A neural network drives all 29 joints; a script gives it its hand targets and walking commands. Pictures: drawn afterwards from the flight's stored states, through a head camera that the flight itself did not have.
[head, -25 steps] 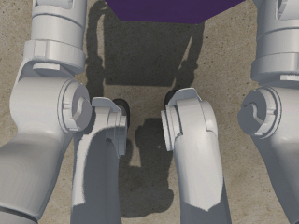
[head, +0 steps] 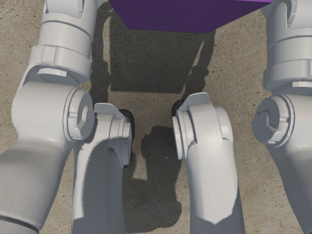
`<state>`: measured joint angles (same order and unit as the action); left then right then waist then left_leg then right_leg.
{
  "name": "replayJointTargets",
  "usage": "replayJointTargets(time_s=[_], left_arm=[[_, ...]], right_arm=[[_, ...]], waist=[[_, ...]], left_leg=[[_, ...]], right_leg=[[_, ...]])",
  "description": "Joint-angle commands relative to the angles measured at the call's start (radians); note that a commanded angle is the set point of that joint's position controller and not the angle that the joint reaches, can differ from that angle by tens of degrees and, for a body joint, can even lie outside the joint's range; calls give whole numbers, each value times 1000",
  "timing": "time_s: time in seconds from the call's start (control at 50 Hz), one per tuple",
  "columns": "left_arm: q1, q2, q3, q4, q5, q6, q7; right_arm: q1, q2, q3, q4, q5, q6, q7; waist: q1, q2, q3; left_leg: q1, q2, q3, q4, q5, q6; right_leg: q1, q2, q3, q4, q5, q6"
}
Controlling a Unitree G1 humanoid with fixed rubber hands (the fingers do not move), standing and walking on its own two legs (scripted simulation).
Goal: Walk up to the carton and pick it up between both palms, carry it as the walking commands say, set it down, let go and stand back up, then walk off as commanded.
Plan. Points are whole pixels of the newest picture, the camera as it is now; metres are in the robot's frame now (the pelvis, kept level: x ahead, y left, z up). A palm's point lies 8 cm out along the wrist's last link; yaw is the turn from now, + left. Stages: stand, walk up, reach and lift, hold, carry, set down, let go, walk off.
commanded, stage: set down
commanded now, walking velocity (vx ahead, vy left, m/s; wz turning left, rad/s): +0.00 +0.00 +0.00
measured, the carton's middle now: out of the picture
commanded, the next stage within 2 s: none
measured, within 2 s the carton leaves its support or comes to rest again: rests again in 0.06 s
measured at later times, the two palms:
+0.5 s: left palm out of the picture +0.58 +0.07 -0.17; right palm out of the picture +0.53 -0.24 -0.17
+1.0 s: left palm out of the picture +0.58 +0.07 -0.17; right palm out of the picture +0.53 -0.24 -0.17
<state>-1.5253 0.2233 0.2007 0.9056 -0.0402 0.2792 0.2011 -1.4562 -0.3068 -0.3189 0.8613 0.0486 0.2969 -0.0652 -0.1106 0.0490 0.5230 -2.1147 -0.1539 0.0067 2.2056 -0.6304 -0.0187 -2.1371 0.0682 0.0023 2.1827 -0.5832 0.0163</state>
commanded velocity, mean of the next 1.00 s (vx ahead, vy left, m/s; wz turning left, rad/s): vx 0.00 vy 0.00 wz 0.00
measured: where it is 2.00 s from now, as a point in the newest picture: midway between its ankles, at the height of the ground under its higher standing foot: (154, 143)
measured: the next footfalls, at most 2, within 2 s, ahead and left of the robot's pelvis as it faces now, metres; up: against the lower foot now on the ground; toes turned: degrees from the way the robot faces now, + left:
none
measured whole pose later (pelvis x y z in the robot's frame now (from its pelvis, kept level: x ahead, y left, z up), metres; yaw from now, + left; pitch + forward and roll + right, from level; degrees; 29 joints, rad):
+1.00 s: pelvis +0.01 +0.00 -0.01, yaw +0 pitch +37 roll +0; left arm -1.45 0.21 0.26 0.97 0.00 0.19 0.14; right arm -1.38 -0.27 -0.39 0.92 -0.01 0.21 0.04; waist -0.11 0.06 0.35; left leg -2.23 -0.14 0.02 2.23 -0.65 -0.01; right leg -2.25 0.02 -0.02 2.21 -0.61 0.00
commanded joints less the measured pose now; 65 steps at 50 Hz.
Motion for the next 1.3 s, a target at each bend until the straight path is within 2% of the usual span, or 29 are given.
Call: replayJointTargets(time_s=[0.0,0.08,0.1,0.12,0.36,0.42,0.44,0.5,0.56,0.6,0.64,0.66,0.68,0.7,0.8,0.84,0.86,0.92,0.96,0.98,1.04,1.08,1.1,1.12,1.14,1.2,1.22,1.26,1.28], left_arm=[[-687,-882,-390,-179,-129,-56,-286],[-688,-879,-402,-173,-147,-61,-294],[-662,-878,-384,-151,-134,-60,-296],[-681,-877,-404,-168,-146,-61,-299],[-589,-849,-332,-60,-98,-52,-308],[-583,-855,-346,-64,-109,-53,-305],[-577,-852,-335,-50,-98,-53,-309],[-574,-845,-322,-40,-93,-58,-312],[-511,-859,-301,-2,-74,-62,-312],[-509,-849,-291,15,-61,-64,-312],[-488,-845,-288,-4,-60,-73,-314],[-468,-867,-287,2,-62,-74,-318],[-477,-856,-289,-2,-56,-77,-318],[-431,-850,-268,38,-41,-74,-315],[-428,-814,-261,26,-24,-77,-310],[-448,-816,-261,13,-32,-80,-310],[-429,-816,-258,21,-23,-79,-311],[-451,-774,-265,-8,-21,-84,-301],[-458,-752,-260,3,-26,-87,-298],[-422,-717,-250,7,-19,-88,-290],[-406,-627,-219,28,-6,-93,-270],[-409,-560,-216,2,-22,-106,-252],[-388,-494,-206,-4,-13,-110,-237],[-367,-399,-182,20,-16,-115,-216],[-334,-282,-142,37,-3,-120,-189],[-295,73,-110,-12,-29,-152,-93],[-266,111,-112,44,-41,-154,-73],[-285,157,-121,31,-54,-162,-46],[-297,152,-146,19,-80,-165,-45]], right_arm=[[-695,884,409,-199,155,-45,291],[-656,875,379,-148,137,-46,289],[-651,884,385,-143,139,-46,291],[-628,871,374,-134,132,-47,293],[-594,832,331,-65,102,-45,324],[-575,833,345,-71,109,-49,326],[-588,816,344,-72,108,-52,328],[-556,824,331,-50,93,-51,331],[-553,833,330,-37,90,-57,332],[-490,837,301,8,73,-55,337],[-470,840,308,-7,69,-57,338],[-477,835,308,-25,60,-63,333],[-429,839,289,4,49,-60,336],[-436,828,290,-7,44,-63,335],[-430,798,280,-12,40,-68,330],[-414,800,268,-10,19,-68,328],[-402,790,263,12,16,-64,328],[-389,785,252,22,15,-68,324],[-398,731,240,18,8,-77,311],[-386,727,236,17,8,-77,309],[-370,633,202,28,-5,-87,284],[-340,566,177,33,-8,-102,263],[-319,503,144,53,-8,-108,246],[-285,387,113,71,-24,-118,218],[-261,281,74,86,-29,-133,189],[-207,-95,15,78,-17,-194,73],[-202,-146,23,89,1,-208,44],[-232,-176,38,99,47,-226,5],[-254,-182,58,79,69,-230,-2]], waist=[[-85,40,-1666],[-121,43,-1608],[-89,41,-1591],[-126,52,-1594],[-102,78,-1363],[-119,78,-1376],[-100,85,-1350],[-114,66,-1296],[-89,66,-1225],[-102,82,-1183],[-86,82,-1192],[-102,58,-1181],[-108,81,-1150],[-95,59,-1146],[-83,78,-1162],[-114,50,-1130],[-99,76,-1149],[-97,55,-1154],[-112,63,-1154],[-86,57,-1145],[-87,74,-1154],[-107,52,-1172],[-88,88,-1178],[-110,55,-1174],[-87,68,-1174],[-97,52,-1297],[-97,54,-1325],[-78,52,-1387],[-87,55,-1426]], left_leg=[[577,-1,66,-146,343,32],[538,-2,64,-138,321,29],[526,-4,69,-135,319,31],[538,0,65,-129,325,24],[462,-1,46,-150,243,29],[498,0,42,-142,280,22],[479,0,36,-137,284,23],[437,0,31,-138,261,28],[399,-6,34,-142,275,30],[375,-3,31,-146,264,25],[353,-13,38,-129,313,21],[316,-9,33,-128,322,23],[306,-10,33,-138,303,20],[296,-10,31,-142,295,23],[291,-3,32,-140,281,21],[285,-4,17,-146,288,24],[304,-2,31,-140,282,16],[323,1,18,-148,269,19],[315,6,21,-147,247,14],[316,0,25,-149,261,13],[325,6,28,-151,231,11],[350,12,25,-150,251,7],[339,15,33,-154,236,0],[350,23,32,-148,240,-6],[345,17,37,-160,231,-10],[436,36,37,-138,293,-23],[455,43,31,-146,299,-25],[470,53,28,-140,318,-23],[474,57,24,-134,322,-19]], right_leg=[[661,11,-65,-172,448,7],[639,6,-64,-167,441,-1],[628,8,-55,-166,432,1],[627,10,-60,-164,442,-5],[471,-4,-66,-154,319,-11],[486,-3,-64,-149,350,-17],[476,-4,-57,-149,343,-19],[442,-3,-56,-146,329,-18],[412,-5,-53,-147,335,-13],[379,-3,-46,-152,334,-22],[408,-4,-32,-153,382,-19],[415,3,-29,-152,402,-18],[397,1,-25,-156,393,-22],[394,2,-34,-151,381,-15],[415,-5,-17,-152,374,-17],[378,-2,-36,-147,376,-11],[389,-2,-22,-155,363,-19],[377,-2,-33,-146,345,-13],[392,-10,-36,-141,339,-12],[393,-9,-33,-147,336,-7],[408,-16,-29,-142,324,-4],[401,-12,-36,-144,329,1],[414,-21,-27,-145,326,-4],[423,-26,-38,-147,328,4],[433,-29,-35,-150,324,4],[499,-40,-34,-157,381,14],[532,-48,-37,-164,402,14],[554,-48,-25,-163,432,12],[568,-48,-18,-161,436,7]])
